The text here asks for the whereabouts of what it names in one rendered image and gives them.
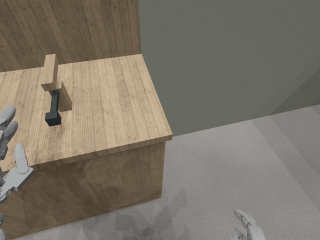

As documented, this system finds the tap lever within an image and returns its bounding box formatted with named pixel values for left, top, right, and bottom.
left=45, top=90, right=62, bottom=127

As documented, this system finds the robot left hand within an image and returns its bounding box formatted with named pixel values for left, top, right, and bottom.
left=0, top=105, right=33, bottom=204

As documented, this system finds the counter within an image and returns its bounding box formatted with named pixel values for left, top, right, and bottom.
left=0, top=0, right=173, bottom=240

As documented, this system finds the robot right hand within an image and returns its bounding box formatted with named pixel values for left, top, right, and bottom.
left=230, top=209, right=266, bottom=240

